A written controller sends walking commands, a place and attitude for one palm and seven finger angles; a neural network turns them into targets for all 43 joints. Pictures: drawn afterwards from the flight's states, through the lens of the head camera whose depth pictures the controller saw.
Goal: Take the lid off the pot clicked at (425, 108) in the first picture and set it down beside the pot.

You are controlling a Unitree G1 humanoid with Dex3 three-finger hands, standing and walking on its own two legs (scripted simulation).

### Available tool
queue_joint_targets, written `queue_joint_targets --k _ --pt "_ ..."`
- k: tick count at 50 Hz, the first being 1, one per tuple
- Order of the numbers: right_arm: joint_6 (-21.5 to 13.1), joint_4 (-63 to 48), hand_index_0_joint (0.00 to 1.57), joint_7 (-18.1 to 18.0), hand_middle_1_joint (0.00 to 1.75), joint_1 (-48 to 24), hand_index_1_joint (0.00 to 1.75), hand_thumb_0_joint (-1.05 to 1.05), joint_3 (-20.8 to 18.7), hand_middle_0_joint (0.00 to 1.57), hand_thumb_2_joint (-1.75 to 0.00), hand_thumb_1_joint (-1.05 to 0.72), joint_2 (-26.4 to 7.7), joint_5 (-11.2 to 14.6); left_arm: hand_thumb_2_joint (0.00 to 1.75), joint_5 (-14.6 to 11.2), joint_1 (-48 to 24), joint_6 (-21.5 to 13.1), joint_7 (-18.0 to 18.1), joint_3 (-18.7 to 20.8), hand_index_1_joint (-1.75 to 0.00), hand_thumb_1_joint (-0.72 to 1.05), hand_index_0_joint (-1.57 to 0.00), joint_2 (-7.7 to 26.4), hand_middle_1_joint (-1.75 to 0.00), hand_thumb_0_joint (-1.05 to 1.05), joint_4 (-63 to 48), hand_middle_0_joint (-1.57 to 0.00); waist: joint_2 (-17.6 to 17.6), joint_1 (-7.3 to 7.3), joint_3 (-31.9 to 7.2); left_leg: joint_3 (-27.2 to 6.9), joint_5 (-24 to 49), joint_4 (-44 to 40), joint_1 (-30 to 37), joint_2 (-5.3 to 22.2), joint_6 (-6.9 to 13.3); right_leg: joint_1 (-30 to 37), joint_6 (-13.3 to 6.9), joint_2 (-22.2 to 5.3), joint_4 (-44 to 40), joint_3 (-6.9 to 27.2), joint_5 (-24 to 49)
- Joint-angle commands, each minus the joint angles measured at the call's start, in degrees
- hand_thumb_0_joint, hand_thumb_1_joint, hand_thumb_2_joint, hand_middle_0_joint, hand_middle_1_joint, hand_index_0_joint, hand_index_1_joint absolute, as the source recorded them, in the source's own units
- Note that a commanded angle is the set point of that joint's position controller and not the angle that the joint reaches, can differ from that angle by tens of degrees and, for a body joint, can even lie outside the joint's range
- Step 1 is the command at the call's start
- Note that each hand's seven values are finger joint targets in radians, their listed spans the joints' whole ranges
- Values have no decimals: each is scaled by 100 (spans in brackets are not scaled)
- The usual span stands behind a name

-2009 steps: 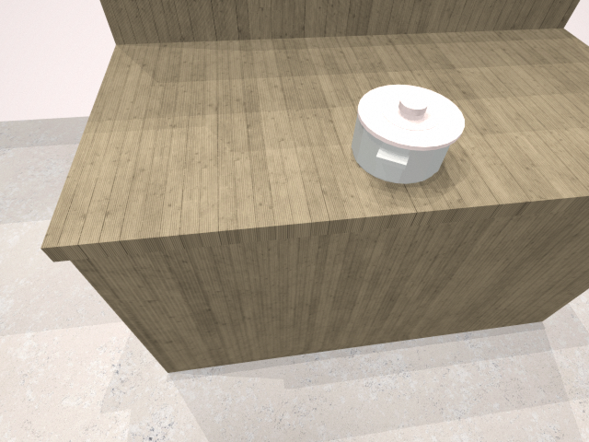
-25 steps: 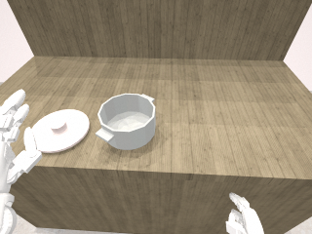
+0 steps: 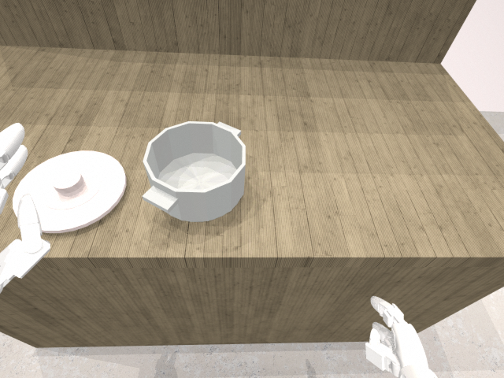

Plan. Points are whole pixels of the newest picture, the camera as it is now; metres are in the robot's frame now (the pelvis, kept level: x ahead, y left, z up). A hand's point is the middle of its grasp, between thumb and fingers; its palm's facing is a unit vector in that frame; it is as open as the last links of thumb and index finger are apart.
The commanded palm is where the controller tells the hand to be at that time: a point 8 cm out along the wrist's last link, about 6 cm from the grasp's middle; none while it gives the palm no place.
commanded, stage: step back with the hand held close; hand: left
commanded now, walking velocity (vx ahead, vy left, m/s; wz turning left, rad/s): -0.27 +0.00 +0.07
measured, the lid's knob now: (67, 180) +0.41 +0.37 +0.03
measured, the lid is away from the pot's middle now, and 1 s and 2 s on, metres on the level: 0.23 0.23 0.23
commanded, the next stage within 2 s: stop stepping back and stand still in 1.14 s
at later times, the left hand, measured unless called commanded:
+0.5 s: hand out of the picture +0.14 +0.25 +0.20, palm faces +0.39 -0.83 -0.41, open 7.4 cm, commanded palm +0.07 +0.30 +0.22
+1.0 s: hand out of the picture +0.07 +0.25 +0.20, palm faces +0.34 -0.86 -0.39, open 7.4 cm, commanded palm +0.01 +0.31 +0.22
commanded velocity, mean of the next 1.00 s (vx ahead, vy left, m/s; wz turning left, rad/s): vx -0.34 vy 0.00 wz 0.07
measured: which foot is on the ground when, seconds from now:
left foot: down 0.00-1.00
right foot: down 0.00-0.52, up 0.54-0.74, down 0.76-0.96, up 0.98-1.00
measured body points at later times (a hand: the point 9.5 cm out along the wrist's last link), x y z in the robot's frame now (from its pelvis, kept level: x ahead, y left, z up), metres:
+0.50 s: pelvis -0.06 +0.02 -0.02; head -0.04 +0.04 +0.43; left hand +0.11 +0.29 +0.22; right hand +0.10 -0.22 -0.09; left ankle +0.02 +0.08 -0.74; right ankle -0.01 -0.13 -0.74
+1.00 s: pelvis -0.13 +0.03 -0.03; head -0.11 +0.07 +0.42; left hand +0.05 +0.29 +0.22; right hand +0.04 -0.22 -0.09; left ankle +0.01 +0.08 -0.74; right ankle -0.13 -0.13 -0.73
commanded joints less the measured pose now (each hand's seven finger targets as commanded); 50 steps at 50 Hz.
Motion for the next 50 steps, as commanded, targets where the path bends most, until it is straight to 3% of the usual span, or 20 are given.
queue_joint_targets --k 1,4,6,9,15,19,21,23,26,27,30,36,38,40,43,45,46,48,49,50 --pt "-234 -1130 20 -34 30 -438 30 0 -346 20 -90 -90 -707 56 90 -37 509 -391 164 1115 -30 90 -20 1346 -30 0 -1985 -20 799 73 -1511 -1132 2459 -497 667 921 223 -56 -58 -366 635 10 1258" --pt "-333 -1104 20 -33 30 -305 30 0 -371 20 -90 -90 -633 24 90 -70 821 -370 223 1113 -30 90 -20 1201 -30 0 -2093 -20 1415 67 -1403 -1185 2552 -670 566 1217 263 -468 -37 -301 1081 -179 -432" --pt "-452 -1046 20 -46 30 -209 30 0 -371 20 -90 -90 -678 -14 90 -66 637 -365 287 1145 -30 90 -20 1263 -30 0 -2266 -20 1455 24 -1293 -1299 2313 -694 421 1319 272 -536 -67 -334 1149 -174 -799" --pt "-557 -926 20 -79 30 -30 30 0 -382 20 -90 -90 -696 16 90 -25 532 -305 345 1085 -30 90 -20 1127 -30 0 -1857 -20 995 -43 -1145 -1241 1936 -447 190 1322 213 -389 -59 -403 802 -216 -449" --pt "-569 -1051 20 -172 30 -12 30 0 -386 20 -90 -90 -683 143 90 -14 265 -286 385 992 -30 90 -20 1027 -30 0 -1313 -20 34 -174 -518 -1045 -2067 -122 -1088 688 11 -659 -235 -718 227 143 -462" --pt "-558 -916 20 -187 30 82 30 0 -371 20 -90 -90 -566 53 90 26 175 -354 449 840 -30 90 -20 1031 -30 0 -1415 -20 -500 -287 -633 -958 -1442 986 -449 239 -88 -1478 -553 -1359 -451 900 -426" --pt "-558 -890 20 -188 30 54 30 0 -362 20 -90 -90 -560 34 90 71 24 -413 498 912 -30 90 -20 1190 -30 0 -1655 -20 -284 -312 -737 -1079 -1230 904 -359 264 -80 -1415 -607 -1405 -270 835 -54" --pt "-573 -962 20 -208 30 -3 30 0 -344 20 -90 -90 -607 55 90 54 98 -472 512 884 -30 90 -20 1094 -30 0 -1731 -20 148 -275 -666 -1421 -1505 135 -631 505 31 -1285 -422 -991 187 402 -292" --pt "-678 -1128 20 -248 30 -201 30 0 -309 20 -90 -90 -691 65 90 118 49 -543 552 1108 -30 90 -20 1236 -30 0 -2028 -20 1823 -172 -696 -2377 -2813 -1846 -1752 1465 298 -346 -86 -114 2154 -288 -1200" --pt "-719 -1078 20 -245 30 -101 30 0 -317 20 -90 -90 -620 24 90 123 35 -548 558 1181 -30 90 -20 1213 -30 0 -1998 -20 1807 -173 -760 -2405 -2765 -2033 -1913 1612 360 -303 -71 -32 2847 -192 -1462" --pt "-809 -908 20 -155 30 43 30 0 -423 20 -90 -90 -575 -7 90 45 102 -486 566 1069 -30 90 -20 1082 -30 0 -1765 -20 1037 -186 -781 -2049 -1326 -1459 -914 1495 378 -1055 -43 -109 2567 -105 -1679" --pt "-772 -850 20 -106 30 35 30 0 -357 20 -90 -90 -619 -45 90 51 361 -523 427 930 -30 90 -20 1130 -30 0 -1627 -20 926 -121 -1278 -1577 -673 -780 -303 1067 16 -138 -162 -157 -26 -357 -406" --pt "-708 -872 20 -115 30 1 30 0 -318 20 -90 -90 -594 0 90 13 180 -625 359 886 -30 90 -20 1203 -30 0 -1619 -20 274 -179 -1201 -1231 -1025 -36 -269 701 -97 -321 -358 -586 -485 -163 133" --pt "-655 -884 20 -153 30 75 30 0 -471 20 -90 -90 -668 91 90 -24 232 -637 319 810 -30 90 -20 1143 -30 0 -1599 -20 -504 -265 -1016 -1036 -1478 1027 0 314 -263 -1449 -650 -1032 -361 165 -569" --pt "-523 -789 20 -116 30 53 30 0 -378 20 -90 -90 -413 83 90 -11 192 -616 417 836 -30 90 -20 1197 -30 0 -1707 -20 -590 -421 -1143 -885 -494 1789 27 97 -267 -1547 -719 -1592 73 420 1612" --pt "-477 -831 20 -123 30 -101 30 0 -352 20 -90 -90 -472 94 90 -46 -68 -626 436 815 -30 90 -20 1180 -30 0 -1813 -20 -117 -421 -724 -1354 -575 1129 -425 311 -169 -1546 -560 -1283 447 195 1344" --pt "-494 -858 20 -153 30 -203 30 0 -358 20 -90 -90 -532 85 90 -32 -162 -646 456 937 -30 90 -20 1334 -30 0 -1914 -20 430 -369 -582 -1638 -741 445 -571 524 -76 -1600 -398 -837 778 -58 550" --pt "-649 -931 20 -146 30 -247 30 0 -367 20 -90 -90 -669 4 90 -52 -172 -671 446 1018 -30 90 -20 1268 -30 0 -1974 -20 2152 -294 -612 -2786 -2304 -1730 -1315 1483 192 -1193 -144 279 2735 -377 -1968" --pt "-703 -821 20 -130 30 -100 30 0 -391 20 -90 -90 -615 -63 90 -63 -305 -654 474 1161 -30 90 -20 1368 -30 0 -1982 -20 1969 -295 -795 -2939 -2777 -2252 -1788 1720 133 -768 -154 471 3863 -80 -2257" --pt "-716 -771 20 -83 30 -8 30 0 -436 20 -90 -90 -607 -112 90 -102 -374 -623 480 1183 -30 90 -20 1360 -30 0 -1916 -20 1668 -242 -903 -2730 -2376 -2112 -1875 1644 101 -738 -166 498 4341 54 -2143"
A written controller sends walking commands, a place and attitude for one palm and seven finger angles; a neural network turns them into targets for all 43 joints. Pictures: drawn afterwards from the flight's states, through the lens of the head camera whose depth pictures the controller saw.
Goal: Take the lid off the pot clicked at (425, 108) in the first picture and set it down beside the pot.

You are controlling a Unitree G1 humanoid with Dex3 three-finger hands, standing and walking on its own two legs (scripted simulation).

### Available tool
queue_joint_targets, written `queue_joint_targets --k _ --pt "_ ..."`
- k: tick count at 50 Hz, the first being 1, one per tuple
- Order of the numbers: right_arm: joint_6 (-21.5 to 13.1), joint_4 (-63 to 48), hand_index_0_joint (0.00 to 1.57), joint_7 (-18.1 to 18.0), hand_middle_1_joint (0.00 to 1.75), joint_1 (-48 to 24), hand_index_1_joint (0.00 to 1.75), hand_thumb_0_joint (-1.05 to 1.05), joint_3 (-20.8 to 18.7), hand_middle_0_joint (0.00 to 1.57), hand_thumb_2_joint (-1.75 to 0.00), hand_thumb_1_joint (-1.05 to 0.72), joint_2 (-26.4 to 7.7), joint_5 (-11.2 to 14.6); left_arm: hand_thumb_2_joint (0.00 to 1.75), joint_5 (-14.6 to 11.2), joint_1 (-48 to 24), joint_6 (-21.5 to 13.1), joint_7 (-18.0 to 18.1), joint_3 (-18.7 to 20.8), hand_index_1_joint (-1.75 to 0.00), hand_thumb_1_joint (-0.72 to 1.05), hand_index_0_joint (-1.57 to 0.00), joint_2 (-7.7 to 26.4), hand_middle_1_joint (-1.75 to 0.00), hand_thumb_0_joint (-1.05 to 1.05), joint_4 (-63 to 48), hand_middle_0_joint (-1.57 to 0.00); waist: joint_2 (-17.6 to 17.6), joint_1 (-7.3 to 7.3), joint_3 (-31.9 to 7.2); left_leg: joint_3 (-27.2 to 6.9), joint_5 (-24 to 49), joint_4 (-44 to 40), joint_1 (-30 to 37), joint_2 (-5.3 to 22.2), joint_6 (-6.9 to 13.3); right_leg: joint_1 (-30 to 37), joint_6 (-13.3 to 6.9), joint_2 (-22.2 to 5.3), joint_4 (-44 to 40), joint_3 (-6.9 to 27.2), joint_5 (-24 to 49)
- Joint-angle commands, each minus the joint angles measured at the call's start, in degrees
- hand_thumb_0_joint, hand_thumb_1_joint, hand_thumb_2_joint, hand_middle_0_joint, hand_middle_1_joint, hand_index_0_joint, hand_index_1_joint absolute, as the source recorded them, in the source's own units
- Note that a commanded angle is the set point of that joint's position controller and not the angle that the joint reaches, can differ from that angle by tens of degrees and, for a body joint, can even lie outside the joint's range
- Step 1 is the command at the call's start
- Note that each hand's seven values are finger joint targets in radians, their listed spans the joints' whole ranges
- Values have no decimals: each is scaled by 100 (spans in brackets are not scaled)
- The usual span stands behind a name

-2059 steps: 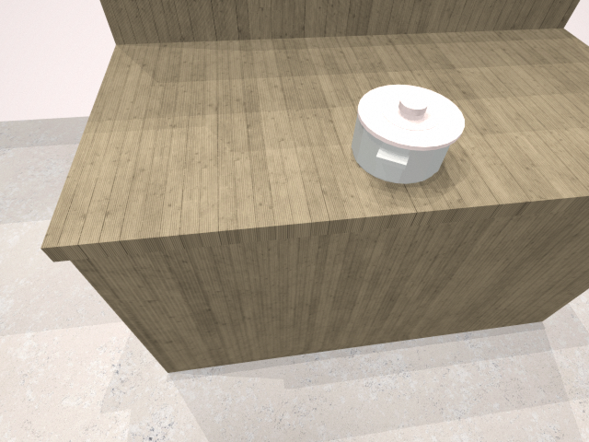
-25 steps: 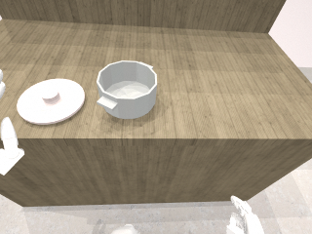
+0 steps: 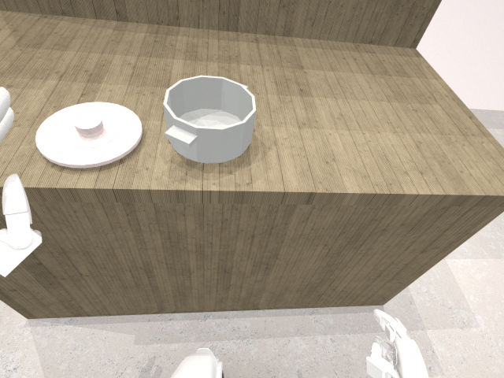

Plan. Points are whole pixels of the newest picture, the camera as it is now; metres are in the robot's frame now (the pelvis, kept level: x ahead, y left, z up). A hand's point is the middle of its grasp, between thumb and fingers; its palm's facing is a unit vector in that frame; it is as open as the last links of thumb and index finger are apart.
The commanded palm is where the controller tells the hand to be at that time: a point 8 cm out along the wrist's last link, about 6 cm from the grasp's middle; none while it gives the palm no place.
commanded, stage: step back with the hand held close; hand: left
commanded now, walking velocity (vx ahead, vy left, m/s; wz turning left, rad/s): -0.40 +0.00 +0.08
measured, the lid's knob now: (88, 123) +0.53 +0.35 +0.06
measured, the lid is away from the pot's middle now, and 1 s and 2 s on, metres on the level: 0.23 0.23 0.23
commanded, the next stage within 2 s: stop stepping back and stand still in 0.14 s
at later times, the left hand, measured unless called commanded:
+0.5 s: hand out of the picture +0.07 +0.26 +0.24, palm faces +0.36 -0.86 -0.36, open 7.4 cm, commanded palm +0.02 +0.31 +0.25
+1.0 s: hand out of the picture +0.04 +0.32 +0.24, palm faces +0.41 -0.86 -0.30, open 7.4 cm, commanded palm -0.03 +0.36 +0.25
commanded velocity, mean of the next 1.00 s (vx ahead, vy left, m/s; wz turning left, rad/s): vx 0.06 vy -0.06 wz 0.02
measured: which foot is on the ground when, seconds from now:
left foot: down 0.00-0.22, up 0.24-0.42, down 0.44-1.00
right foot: up 0.00-0.20, down 0.22-0.48, up 0.50-0.70, down 0.72-0.92, up 0.94-1.00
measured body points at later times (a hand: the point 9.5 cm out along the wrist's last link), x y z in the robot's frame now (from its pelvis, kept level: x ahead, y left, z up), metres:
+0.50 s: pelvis -0.12 +0.04 +0.01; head -0.13 +0.09 +0.45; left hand +0.05 +0.31 +0.26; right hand +0.02 -0.22 -0.04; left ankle -0.13 +0.15 -0.71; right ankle -0.12 -0.12 -0.70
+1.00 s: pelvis -0.17 +0.09 +0.01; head -0.16 +0.14 +0.45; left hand +0.01 +0.37 +0.25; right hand -0.02 -0.15 -0.05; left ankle -0.17 +0.17 -0.71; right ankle -0.22 -0.05 -0.66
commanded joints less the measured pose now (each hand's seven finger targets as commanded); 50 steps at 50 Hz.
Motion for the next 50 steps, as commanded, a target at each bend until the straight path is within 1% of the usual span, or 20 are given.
queue_joint_targets --k 1,9,11,12,13,14,17,21,23,25,28,33,36,37,38,44,45,46,48,50 --pt "-469 -842 20 41 30 -322 30 0 -345 20 -90 -90 -721 -92 90 -176 -542 -234 210 868 -30 90 -20 916 -30 0 -1120 -20 1473 -25 -955 -2156 -2385 -3064 235 1516 -37 -72 -105 345 2135 513 -684" --pt "-427 -727 20 138 30 -183 30 0 -323 20 -90 -90 -634 -217 90 -166 152 -177 19 695 -30 90 -20 855 -30 0 -1084 -20 1300 151 -1735 -1167 -1978 -2398 1203 966 -678 1277 -496 103 -1893 18 139" --pt "-388 -542 20 80 30 55 30 0 -282 20 -90 -90 -467 -103 90 -72 10 -329 -16 615 -30 90 -20 1038 -30 0 -1008 -20 -432 -10 -1580 -187 -1547 546 2224 -125 -889 -16 -800 -1100 -3242 564 1487" --pt "-335 710 20 173 30 46 30 0 -683 20 -90 -90 -1411 69 90 797 -888 935 -769 -1941 -30 90 -20 -597 -30 0 4386 -20 -1145 -641 -1119 -1282 -2017 3418 1115 103 -611 -696 -1048 -2809 -2586 1381 4051" --pt "-237 -1017 20 141 30 -367 30 0 -482 20 -90 -90 -524 310 90 -40 -1788 178 -338 484 -30 90 -20 1191 -30 0 -1952 -20 -1747 72 -958 -779 -2256 4068 1710 -510 -664 -1885 -1145 -2297 -3127 1134 1622" --pt "-255 -975 20 -13 30 -709 30 0 -256 20 -90 -90 -437 150 90 75 -928 -37 -190 869 -30 90 -20 1450 -30 0 -1078 -20 -1829 -85 -155 -694 -1921 4236 750 -280 -617 -1664 -1259 -2070 -2899 1360 2098" --pt "-58 -1033 20 -74 30 -703 30 0 -37 20 -90 -90 -381 104 90 43 -437 54 -20 624 -30 90 -20 1044 -30 0 -1020 -20 61 -125 47 -700 -1872 2729 302 126 -533 -650 -1058 -1986 -2385 1319 2124" --pt "-403 -935 20 -140 30 -384 30 0 -88 20 -90 -90 -512 140 90 -21 -184 -88 183 763 -30 90 -20 940 -30 0 -846 -20 69 -129 -395 -127 -557 -1957 1362 52 -347 614 -497 -1184 -682 587 3609" --pt "-525 -985 20 -42 30 -300 30 0 -261 20 -90 -90 -703 131 90 -85 -554 -259 123 731 -30 90 -20 925 -30 0 -1174 -20 1310 -57 -709 -785 2334 -2169 2747 989 2 -303 -46 -176 355 96 1317" --pt "-567 -821 20 85 30 -417 30 0 -206 20 -90 -90 -563 -67 90 -33 -612 -183 64 906 -30 90 -20 984 -30 0 -877 -20 2465 -221 -450 -2508 2013 -2142 1827 1343 410 -707 36 -7 927 427 -443" --pt "-435 -822 20 313 30 -299 30 0 -412 20 -90 -90 -745 72 90 30 196 -171 -27 877 -30 90 -20 804 -30 0 -539 -20 930 -70 -617 -1791 -511 -2110 1007 1245 475 -206 -76 -39 1077 459 78" --pt "-253 -979 20 256 30 -430 30 0 -211 20 -90 -90 -699 99 90 64 272 -38 -90 736 -30 90 -20 791 -30 0 -392 -20 1132 10 -505 -1267 -3101 -1686 -164 839 111 1333 -269 192 -986 -452 229" --pt "-163 -880 20 154 30 -270 30 0 -267 20 -90 -90 -579 120 90 105 -187 10 -96 750 -30 90 -20 996 -30 0 -217 -20 -1252 -43 -745 73 -2223 2450 -539 -406 -250 1362 -1138 -1345 -2826 1800 536" --pt "-180 -903 20 108 30 -318 30 0 -273 20 -90 -90 -597 85 90 55 -657 -24 -33 927 -30 90 -20 1232 -30 0 -438 -20 -1129 -70 -677 64 -2004 3501 -581 -370 -349 1018 -1352 -1807 -2938 2019 1945" --pt "-186 -806 20 107 30 -275 30 0 -433 20 -90 -90 -740 132 90 54 -699 5 -11 782 -30 90 -20 1134 -30 0 -444 -20 -1645 -26 -611 -582 -1901 3799 -640 -65 -383 511 -1612 -2260 -3095 2956 454" --pt "-176 -687 20 -72 30 -457 30 0 -102 20 -90 -90 -467 55 90 198 -1106 -20 91 328 -30 90 -20 727 -30 0 -798 -20 419 -174 -142 -6 -1499 -457 1845 136 -180 -911 -1056 -1335 -1837 778 -455" --pt "-279 -727 20 -109 30 -384 30 0 -112 20 -90 -90 -564 56 90 163 -1014 -70 146 328 -30 90 -20 659 -30 0 -834 -20 1218 -173 -262 -347 -1828 -1713 2292 160 -100 -974 -783 -666 -630 232 -461" --pt "-390 -870 20 -96 30 -412 30 0 -224 20 -90 -90 -795 47 90 110 -790 -158 201 387 -30 90 -20 596 -30 0 -1094 -20 2930 -63 -368 -2341 -1746 -2589 3232 1338 138 -2059 -371 199 1190 -381 -864" --pt "-587 -680 20 60 30 -115 30 0 -230 20 -90 -90 -547 -79 90 106 -1007 -217 206 702 -30 90 -20 994 -30 0 -1154 -20 1259 -191 -424 -3947 -603 -2720 2569 1825 632 -2344 -276 197 2701 585 -497" --pt "-515 -682 20 190 30 -257 30 0 -248 20 -90 -90 -575 -61 90 33 -404 -82 153 765 -30 90 -20 962 -30 0 -1158 -20 783 -64 -421 -3242 312 -2471 2291 1755 488 -2278 -205 -125 2610 737 -63"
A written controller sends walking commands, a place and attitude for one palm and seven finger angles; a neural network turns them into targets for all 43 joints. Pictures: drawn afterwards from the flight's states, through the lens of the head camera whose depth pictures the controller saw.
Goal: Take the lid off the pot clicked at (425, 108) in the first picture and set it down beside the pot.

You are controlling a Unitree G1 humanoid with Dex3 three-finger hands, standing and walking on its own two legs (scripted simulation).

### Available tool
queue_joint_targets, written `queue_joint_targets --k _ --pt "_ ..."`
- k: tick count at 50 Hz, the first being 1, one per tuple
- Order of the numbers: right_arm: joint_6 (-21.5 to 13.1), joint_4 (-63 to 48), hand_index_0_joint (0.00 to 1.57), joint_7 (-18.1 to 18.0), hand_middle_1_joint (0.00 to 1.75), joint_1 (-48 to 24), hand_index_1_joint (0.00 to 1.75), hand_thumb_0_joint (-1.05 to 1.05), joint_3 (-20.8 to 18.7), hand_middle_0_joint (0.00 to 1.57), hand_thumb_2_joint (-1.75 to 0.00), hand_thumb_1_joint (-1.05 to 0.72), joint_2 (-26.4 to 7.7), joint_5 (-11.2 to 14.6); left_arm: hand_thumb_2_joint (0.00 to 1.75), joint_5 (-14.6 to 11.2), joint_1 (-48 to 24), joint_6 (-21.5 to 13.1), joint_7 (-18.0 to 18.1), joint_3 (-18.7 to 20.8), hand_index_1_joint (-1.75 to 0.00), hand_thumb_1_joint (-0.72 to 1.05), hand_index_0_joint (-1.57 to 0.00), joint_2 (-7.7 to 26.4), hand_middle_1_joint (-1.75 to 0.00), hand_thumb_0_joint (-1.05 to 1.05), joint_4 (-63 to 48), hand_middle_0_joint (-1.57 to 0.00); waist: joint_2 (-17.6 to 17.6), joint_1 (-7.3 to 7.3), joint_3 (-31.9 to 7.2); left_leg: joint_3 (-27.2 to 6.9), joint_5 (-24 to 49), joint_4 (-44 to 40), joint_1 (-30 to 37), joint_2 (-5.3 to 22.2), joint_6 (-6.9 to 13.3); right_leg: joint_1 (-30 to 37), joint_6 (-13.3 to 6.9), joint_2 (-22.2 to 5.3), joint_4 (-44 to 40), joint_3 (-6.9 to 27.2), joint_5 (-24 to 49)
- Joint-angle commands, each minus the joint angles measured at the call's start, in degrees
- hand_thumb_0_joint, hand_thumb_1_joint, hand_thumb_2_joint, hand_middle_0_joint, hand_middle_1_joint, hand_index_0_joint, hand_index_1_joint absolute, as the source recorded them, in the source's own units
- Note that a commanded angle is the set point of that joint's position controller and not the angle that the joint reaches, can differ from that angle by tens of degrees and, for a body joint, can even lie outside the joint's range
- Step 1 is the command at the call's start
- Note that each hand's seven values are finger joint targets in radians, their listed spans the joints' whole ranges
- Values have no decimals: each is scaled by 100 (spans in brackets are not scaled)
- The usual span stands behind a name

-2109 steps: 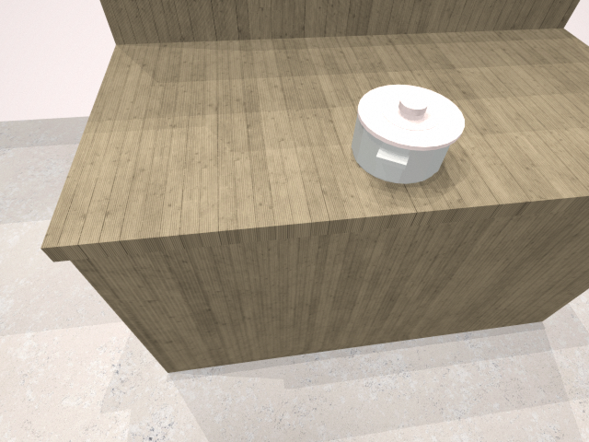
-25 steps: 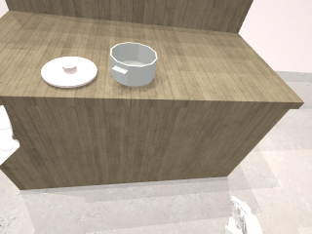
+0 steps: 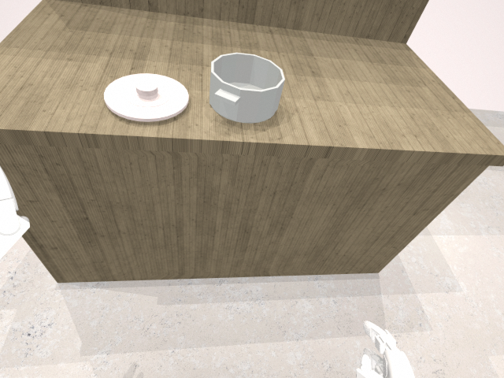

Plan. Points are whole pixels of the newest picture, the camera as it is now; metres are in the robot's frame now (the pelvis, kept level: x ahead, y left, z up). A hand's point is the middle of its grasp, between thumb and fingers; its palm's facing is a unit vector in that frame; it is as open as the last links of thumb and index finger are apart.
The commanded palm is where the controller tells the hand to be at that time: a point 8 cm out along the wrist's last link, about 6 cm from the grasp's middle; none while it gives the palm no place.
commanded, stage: stop stepping back and stand still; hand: left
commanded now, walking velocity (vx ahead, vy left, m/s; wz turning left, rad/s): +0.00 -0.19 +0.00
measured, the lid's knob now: (146, 88) +0.69 +0.28 +0.06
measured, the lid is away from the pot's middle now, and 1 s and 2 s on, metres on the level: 0.23 0.23 0.23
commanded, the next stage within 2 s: let the arm hang, fingers relaxed in 0.96 s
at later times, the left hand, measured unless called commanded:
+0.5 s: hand out of the picture +0.16 +0.12 -0.17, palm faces +0.03 -1.00 -0.09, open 7.1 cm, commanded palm none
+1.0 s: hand (168, 376) +0.16 +0.13 -0.16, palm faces +0.12 -0.98 -0.18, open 7.3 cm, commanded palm none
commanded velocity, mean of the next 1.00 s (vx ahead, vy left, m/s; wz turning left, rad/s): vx -0.01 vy -0.03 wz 0.00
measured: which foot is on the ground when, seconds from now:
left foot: down 0.00-1.00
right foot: up 0.00-0.42, down 0.44-1.00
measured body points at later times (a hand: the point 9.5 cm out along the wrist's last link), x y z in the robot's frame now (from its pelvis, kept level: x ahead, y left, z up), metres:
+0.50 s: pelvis +0.07 -0.04 +0.01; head +0.14 +0.01 +0.45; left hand +0.15 +0.18 -0.16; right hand +0.02 -0.29 -0.11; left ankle +0.00 +0.08 -0.71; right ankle +0.09 -0.18 -0.71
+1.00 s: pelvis +0.11 -0.05 +0.02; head +0.14 -0.04 +0.46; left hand +0.15 +0.18 -0.14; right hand +0.13 -0.27 -0.14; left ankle +0.00 +0.08 -0.71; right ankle +0.09 -0.18 -0.71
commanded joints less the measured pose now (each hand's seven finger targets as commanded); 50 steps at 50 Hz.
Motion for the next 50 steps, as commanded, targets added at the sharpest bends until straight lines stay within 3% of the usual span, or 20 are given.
queue_joint_targets --k 1,2,4,6,8,11,15,16,19,21,22,23,25,26,27,29,31,35,40,50 --pt "-381 -920 20 159 30 -427 30 0 -301 20 -90 -90 -836 -5 90 -70 331 -245 29 745 -30 90 -20 1270 -30 0 -1500 -20 1373 -16 -267 -2749 2152 -2704 1138 1611 556 -1649 129 -201 726 263 464" --pt "-462 189 20 187 30 -193 30 0 -557 20 -90 -90 -1307 114 90 496 -691 734 -499 -2016 -30 90 -20 -1077 -30 0 3687 -20 1798 -822 296 -2335 3408 -1884 913 1443 623 -2342 308 -561 1051 328 643" --pt "159 102 20 63 30 622 30 0 -577 20 -90 -90 -1209 -118 90 705 -785 1489 -775 -2134 -30 90 -20 -1008 -30 0 4126 -20 862 -590 -321 -2201 3123 -2054 1251 1458 687 -2420 400 -374 1445 232 469" --pt "348 53 20 80 30 765 30 0 -540 20 -90 -90 -1200 -226 90 695 -1451 1595 -814 -2325 -30 90 -20 -1042 -30 0 4734 -20 15 -546 -385 -2211 3757 -2121 1512 1437 760 -2681 468 -321 1891 318 870" --pt "395 275 20 89 30 793 30 0 -477 20 -90 -90 -1180 -236 90 585 -1776 1623 -850 -2367 -30 90 -20 -971 -30 0 5491 -20 117 -455 -387 -1847 3751 -2246 1440 1325 802 -2564 556 -389 1902 498 1276" --pt "391 555 20 -12 30 677 30 0 -401 20 -90 -90 -1097 -248 90 537 -2123 1698 -897 -2423 -30 90 -20 -759 -30 0 6491 -20 1084 -326 -359 -1546 3267 -2561 1281 1130 762 -2221 662 -484 1181 491 1678" --pt "440 992 20 -58 30 848 30 0 -380 20 -90 -90 -1105 -268 90 455 -2308 1591 -933 -2616 -30 90 -20 -792 -30 0 7648 -20 1993 -338 -336 -967 4006 -2251 961 987 486 -493 451 -438 -1444 -114 1423" --pt "484 1091 20 -51 30 908 30 0 -388 20 -90 -90 -1106 -252 90 443 -2322 1572 -937 -2643 -30 90 -20 -783 -30 0 7862 -20 1993 -379 -292 -1024 3863 -2211 699 996 455 -14 400 -307 -1751 -229 1439" --pt "561 1360 20 -52 30 952 30 0 -374 20 -90 -90 -949 -174 90 390 -1416 1408 -893 -2555 -30 90 -20 -724 -30 0 8674 -20 1876 -36 -551 -782 3297 -1552 391 646 153 1523 229 -173 -3026 -201 2253" --pt "567 1416 20 -6 30 1240 30 0 -363 20 -90 -90 -457 -108 90 450 -861 1286 -731 -2379 -30 90 -20 -470 -30 0 8949 -20 948 31 -948 -259 1336 -771 -275 34 -175 2476 -320 -1252 -3118 1064 3889" --pt "600 1484 20 17 30 1446 30 0 -374 20 -90 -90 -385 -91 90 468 -880 1263 -704 -2384 -30 90 -20 -310 -30 0 9046 -20 776 -104 -782 -165 233 -414 -329 -239 -232 2194 -619 -1737 -3426 1509 3634" --pt "608 1545 20 17 30 1635 30 0 -407 20 -90 -90 -276 -99 90 467 -1028 1273 -686 -2345 -30 90 -20 -334 -30 0 9087 -20 580 -193 -852 -155 375 -298 -133 -208 -207 2041 -728 -1761 -3437 1611 3548" --pt "667 1762 20 -14 30 1658 30 0 -428 20 -90 -90 -401 -124 90 425 -1424 1312 -602 -2337 -30 90 -20 -607 -30 0 9224 -20 -379 -231 -860 -236 620 -353 46 28 -199 1944 -657 -1448 -3326 1133 4074" --pt "684 1850 20 -11 30 1699 30 0 -429 20 -90 -90 -373 -108 90 424 -1539 1360 -584 -2369 -30 90 -20 -644 -30 0 9292 -20 -169 -312 -698 -314 1112 -738 374 101 -167 1528 -514 -1269 -3244 882 3683" --pt "686 1953 20 -16 30 1690 30 0 -401 20 -90 -90 -401 -118 90 392 -1586 1396 -597 -2392 -30 90 -20 -756 -30 0 9334 -20 512 -299 -422 -471 1765 -1263 665 252 -105 1132 -335 -1009 -3032 560 3327" --pt "667 2031 20 -70 30 1597 30 0 -426 20 -90 -90 -580 -170 90 332 -1476 1423 -644 -2423 -30 90 -20 -944 -30 0 9427 -20 1302 -139 -163 -808 3490 -1674 853 694 52 1012 -45 -459 -2488 -76 3295" --pt "671 2103 20 -105 30 1486 30 0 -459 20 -90 -90 -551 -130 90 342 -1398 1419 -639 -2424 -30 90 -20 -965 -30 0 9567 -20 1295 -69 -76 -688 4290 -1574 940 633 22 1166 -34 -414 -2553 -92 3506" --pt "700 2152 20 -79 30 1376 30 0 -484 20 -90 -90 -410 -97 90 360 -1217 1376 -587 -2391 -30 90 -20 -841 -30 0 9730 -20 278 -56 -354 -297 2933 -1357 921 349 -157 1725 -163 -725 -2906 269 4160" --pt "728 2312 20 -63 30 1195 30 0 -489 20 -90 -90 -320 -100 90 376 -1223 1358 -550 -2367 -30 90 -20 -863 -30 0 9766 -20 -9 -85 -174 -214 2483 -1440 1030 276 -167 1662 -161 -779 -3062 389 4412" --pt "691 2331 20 -111 30 1002 30 0 -473 20 -90 -90 -373 -133 90 394 -1145 1395 -578 -2315 -30 90 -20 -1022 -30 0 9801 -20 761 -40 -20 -272 3031 -1707 1317 430 -98 1425 -121 -574 -2942 181 3823"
